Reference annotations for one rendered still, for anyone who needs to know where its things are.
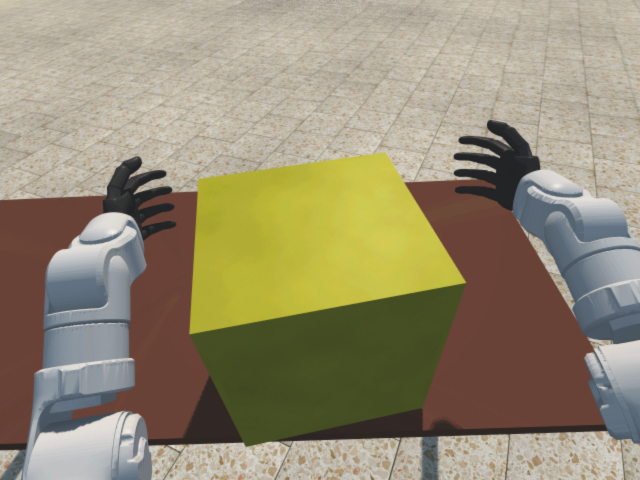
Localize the carton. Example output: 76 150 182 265
189 152 466 447

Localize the robot left forearm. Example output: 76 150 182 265
21 212 147 480

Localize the robot right upper arm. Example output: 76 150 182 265
584 339 640 444

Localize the left robot hand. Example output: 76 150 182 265
103 156 176 241

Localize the table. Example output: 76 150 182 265
0 179 607 450

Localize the robot left upper arm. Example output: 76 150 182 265
26 411 152 480

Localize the robot right forearm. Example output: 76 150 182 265
513 170 640 343

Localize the right robot hand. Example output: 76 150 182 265
454 120 541 211

